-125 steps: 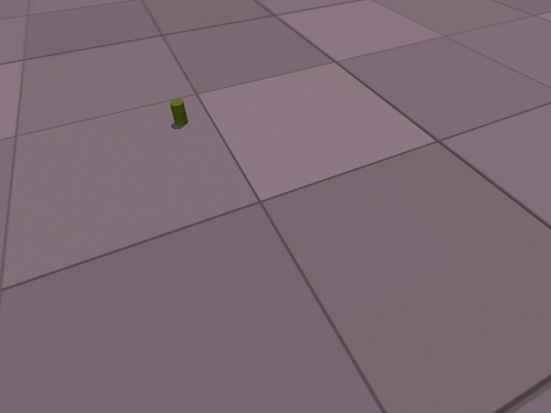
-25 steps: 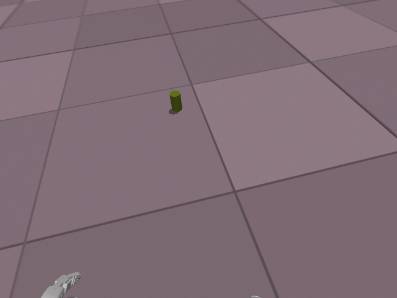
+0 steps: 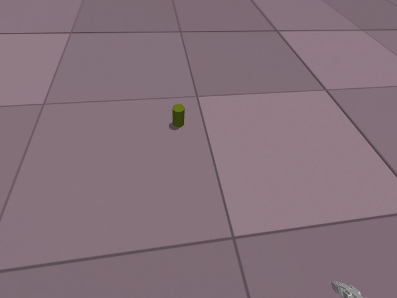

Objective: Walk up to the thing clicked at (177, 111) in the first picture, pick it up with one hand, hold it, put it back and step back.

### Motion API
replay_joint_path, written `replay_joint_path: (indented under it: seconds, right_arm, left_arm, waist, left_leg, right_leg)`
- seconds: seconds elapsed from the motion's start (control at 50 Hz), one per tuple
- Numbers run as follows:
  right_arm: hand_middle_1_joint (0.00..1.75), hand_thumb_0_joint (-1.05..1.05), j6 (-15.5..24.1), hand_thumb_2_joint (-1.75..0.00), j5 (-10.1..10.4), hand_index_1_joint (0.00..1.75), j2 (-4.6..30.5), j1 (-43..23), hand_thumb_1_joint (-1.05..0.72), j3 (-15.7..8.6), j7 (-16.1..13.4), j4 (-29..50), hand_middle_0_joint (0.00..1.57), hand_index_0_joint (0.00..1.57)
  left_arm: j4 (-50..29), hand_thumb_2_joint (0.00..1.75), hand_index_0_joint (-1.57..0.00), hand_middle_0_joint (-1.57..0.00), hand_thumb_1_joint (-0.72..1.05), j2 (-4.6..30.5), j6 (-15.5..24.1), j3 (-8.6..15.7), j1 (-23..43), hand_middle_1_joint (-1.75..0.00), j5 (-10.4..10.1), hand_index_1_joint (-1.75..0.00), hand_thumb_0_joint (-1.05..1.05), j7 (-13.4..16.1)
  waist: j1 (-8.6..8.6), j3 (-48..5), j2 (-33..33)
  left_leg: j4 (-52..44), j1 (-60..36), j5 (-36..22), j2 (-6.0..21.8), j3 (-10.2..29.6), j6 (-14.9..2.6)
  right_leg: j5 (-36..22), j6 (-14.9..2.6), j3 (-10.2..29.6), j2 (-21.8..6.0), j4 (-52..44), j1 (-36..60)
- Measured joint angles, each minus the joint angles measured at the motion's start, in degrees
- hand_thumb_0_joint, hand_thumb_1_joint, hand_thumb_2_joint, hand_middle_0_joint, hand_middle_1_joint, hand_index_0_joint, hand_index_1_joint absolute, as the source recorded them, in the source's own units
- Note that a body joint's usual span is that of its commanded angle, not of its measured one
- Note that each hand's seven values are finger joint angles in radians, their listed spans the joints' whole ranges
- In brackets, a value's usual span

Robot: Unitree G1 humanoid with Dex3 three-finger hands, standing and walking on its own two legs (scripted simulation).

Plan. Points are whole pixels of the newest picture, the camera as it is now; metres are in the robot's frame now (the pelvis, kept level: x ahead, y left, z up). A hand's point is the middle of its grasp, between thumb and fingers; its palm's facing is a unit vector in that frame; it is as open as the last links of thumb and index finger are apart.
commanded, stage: walk up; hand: left
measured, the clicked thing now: (178, 115) +1.35 +0.16 -0.69
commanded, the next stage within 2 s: none
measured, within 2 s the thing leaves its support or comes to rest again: neither
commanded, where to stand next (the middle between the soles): +0.99 -0.05 m, yaw -1 degrees
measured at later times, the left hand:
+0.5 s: hand (126, 208) +0.34 +0.20 -0.10, palm faces -0.02 -0.92 -0.39, open 7.4 cm
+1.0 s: hand (125, 166) +0.49 +0.25 -0.14, palm faces -0.04 -0.95 -0.32, open 7.4 cm
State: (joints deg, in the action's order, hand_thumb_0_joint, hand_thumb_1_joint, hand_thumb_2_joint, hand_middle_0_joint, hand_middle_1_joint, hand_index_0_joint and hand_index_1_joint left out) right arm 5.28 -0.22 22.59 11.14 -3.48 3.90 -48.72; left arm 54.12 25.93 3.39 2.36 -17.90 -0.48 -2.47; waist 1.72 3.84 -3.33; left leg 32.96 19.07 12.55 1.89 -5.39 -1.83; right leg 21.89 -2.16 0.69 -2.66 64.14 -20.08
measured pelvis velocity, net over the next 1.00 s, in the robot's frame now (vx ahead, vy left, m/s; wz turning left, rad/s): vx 0.45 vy -0.02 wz -0.01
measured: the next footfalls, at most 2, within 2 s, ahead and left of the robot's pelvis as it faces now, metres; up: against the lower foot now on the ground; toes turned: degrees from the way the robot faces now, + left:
right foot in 0.30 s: +0.32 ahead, -0.17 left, +0.00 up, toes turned -7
left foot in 0.76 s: +0.51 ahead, +0.09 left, +0.00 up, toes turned +6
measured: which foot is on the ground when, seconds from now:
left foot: down 0.00-0.32, up 0.34-0.74, down 0.76-1.00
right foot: up 0.00-0.28, down 0.30-0.80, up 0.82-1.00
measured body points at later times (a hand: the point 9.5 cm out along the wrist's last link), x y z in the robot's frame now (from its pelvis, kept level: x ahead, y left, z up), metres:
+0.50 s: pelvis +0.24 -0.06 +0.01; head +0.25 -0.09 +0.46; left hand +0.34 +0.25 -0.08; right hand +0.29 -0.39 -0.13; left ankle +0.23 +0.09 -0.66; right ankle +0.28 -0.17 -0.73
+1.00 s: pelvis +0.45 -0.02 +0.01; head +0.47 +0.00 +0.46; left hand +0.50 +0.30 -0.12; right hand +0.54 -0.34 -0.08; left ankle +0.47 +0.08 -0.73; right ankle +0.49 -0.18 -0.67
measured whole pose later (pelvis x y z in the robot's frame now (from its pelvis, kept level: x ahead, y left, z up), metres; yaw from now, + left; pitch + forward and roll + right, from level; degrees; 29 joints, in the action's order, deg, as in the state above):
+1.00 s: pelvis +0.45 -0.02 +0.01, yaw -1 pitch -3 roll +0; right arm 5.2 -0.4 22.0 14.8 -2.5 3.1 -48.7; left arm 52.6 25.2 2.7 2.3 -18.0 -0.2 -3.3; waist 0.7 4.1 -3.5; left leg 27.2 11.5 13.3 1.9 -6.3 -1.8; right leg 18.0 -0.5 0.7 -4.9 55.2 -27.5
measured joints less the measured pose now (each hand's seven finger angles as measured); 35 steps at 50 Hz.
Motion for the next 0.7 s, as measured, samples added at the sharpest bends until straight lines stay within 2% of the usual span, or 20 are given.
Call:
replay_joint_path:
  seconds: [0.06,0.12,0.2,0.26,0.3,0.34,0.36,0.4,0.46,0.6,0.7]
  right_arm:
    - [0.3,0.01,0.28,-0.9,0.1,0.3,-0.53,2.07,-0.9,0.74,-0.36,0.0,0.2,0.21]
    - [0.3,0.01,0.44,-0.9,-0.07,0.3,-0.37,4.24,-0.9,0.94,-0.42,-0.25,0.2,0.21]
    - [0.3,0.01,0.2,-0.9,-0.12,0.3,0.52,6.62,-0.9,0.69,-0.26,-0.98,0.2,0.21]
    - [0.3,0.01,-0.48,-0.9,-0.11,0.3,1.39,8.34,-0.9,0.34,-0.32,-1.62,0.2,0.21]
    - [0.3,0.01,-0.96,-0.9,-0.17,0.3,2.01,9.72,-0.9,0.14,-0.65,-2.02,0.2,0.21]
    - [0.3,0.01,-1.68,-0.9,-0.19,0.3,2.66,9.5,-0.9,-0.15,-1.23,-3.08,0.2,0.21]
    - [0.3,0.01,-2.09,-0.9,-0.16,0.3,2.56,9.03,-0.9,-0.04,-1.45,-3.6,0.2,0.21]
    - [0.3,0.01,-2.58,-0.9,0.08,0.3,2.62,7.89,-0.91,0.33,-1.62,-4.5,0.2,0.21]
    - [0.3,0.01,-2.52,-0.9,0.29,0.3,2.66,6.3,-0.91,0.53,-1.17,-4.57,0.2,0.2]
    - [0.3,0.01,-2.8,-0.9,-1.11,0.3,2.28,4.18,-0.91,-0.11,0.76,-3.67,0.2,0.2]
    - [0.3,0.01,-2.83,-0.9,-1.4,0.3,2.04,3.07,-0.91,-0.5,1.4,-4.02,0.2,0.2]
  left_arm:
    - [-1.0,0.9,-0.2,-0.21,0.91,-0.29,0.28,-0.11,1.12,-0.3,0.09,-0.3,0.01,-0.72]
    - [-1.88,0.9,-0.2,-0.21,0.91,-0.62,0.0,-0.08,2.56,-0.3,0.52,-0.3,0.0,-1.67]
    - [-2.32,0.9,-0.2,-0.21,0.91,-1.08,-0.24,0.23,4.8,-0.3,0.99,-0.3,0.0,-2.72]
    - [-2.14,0.9,-0.2,-0.21,0.91,-1.37,-0.19,0.66,6.2,-0.3,1.07,-0.3,0.0,-3.03]
    - [-2.29,0.9,-0.2,-0.21,0.91,-1.3,0.31,0.91,6.65,-0.3,1.06,-0.3,0.0,-3.02]
    - [-2.61,0.9,-0.2,-0.21,0.91,-2.38,1.28,1.37,7.84,-0.3,1.17,-0.3,0.0,-2.32]
    - [-3.17,0.9,-0.2,-0.21,0.91,-2.7,1.75,1.26,8.1,-0.3,1.0,-0.3,0.0,-2.05]
    - [-4.05,0.9,-0.2,-0.21,0.91,-3.58,2.19,0.69,8.0,-0.3,0.4,-0.3,0.0,-1.55]
    - [-4.41,0.9,-0.2,-0.21,0.91,-4.47,2.21,0.05,6.5,-0.3,0.15,-0.3,0.0,-0.94]
    - [-3.96,0.9,-0.21,-0.21,0.9,-3.59,1.95,0.12,1.38,-0.3,0.81,-0.3,0.0,-0.84]
    - [-3.52,0.9,-0.21,-0.21,0.9,-1.93,1.62,0.68,-1.25,-0.3,1.05,-0.3,0.0,-1.03]
  waist:
    - [-0.66,-0.08,-0.38]
    - [-1.42,-0.01,0.0]
    - [-2.75,0.3,0.96]
    - [-3.6,-0.2,1.88]
    - [-3.94,-1.01,2.67]
    - [-3.68,-0.29,5.45]
    - [-3.32,0.04,5.64]
    - [-2.56,0.48,6.09]
    - [-1.75,0.26,6.95]
    - [-0.36,-0.68,6.82]
    - [0.91,-0.45,5.64]
  left_leg:
    - [-4.2,-4.99,0.61,-0.37,-0.77,0.03]
    - [-6.91,-9.05,1.91,-0.46,-1.13,0.21]
    - [-8.22,-13.58,4.82,-0.35,-1.32,1.46]
    - [-6.65,-16.16,8.74,0.12,-1.36,2.82]
    - [-3.0,-16.85,12.86,0.94,-0.94,3.46]
    - [8.29,-13.74,15.33,3.24,1.33,1.81]
    - [15.74,-10.89,15.5,2.42,2.85,1.15]
    - [27.27,-4.98,13.44,0.5,4.88,0.47]
    - [30.33,2.27,8.36,0.62,5.25,0.07]
    - [14.78,10.6,0.9,3.72,5.05,2.33]
    - [2.91,9.02,-4.44,4.39,4.03,2.1]
  right_leg:
    - [-2.29,0.99,-0.04,-1.73,-3.69,-5.96]
    - [-4.75,1.97,-0.81,-3.58,-11.64,-9.54]
    - [-12.4,1.78,-1.7,-4.59,-23.8,-10.28]
    - [-15.23,1.08,-2.86,-3.75,-29.36,-8.13]
    - [-15.65,0.58,-3.74,-2.54,-31.66,-5.14]
    - [-12.74,0.67,-5.33,-0.59,-27.89,-4.54]
    - [-11.04,0.54,-5.47,-0.5,-26.56,-4.15]
    - [-9.68,0.29,-5.7,-0.45,-27.41,-1.77]
    - [-10.01,0.07,-6.2,0.27,-32.36,2.77]
    - [-8.77,-0.37,-7.2,2.08,-39.92,10.57]
    - [-4.31,0.94,-8.03,2.4,-39.38,14.5]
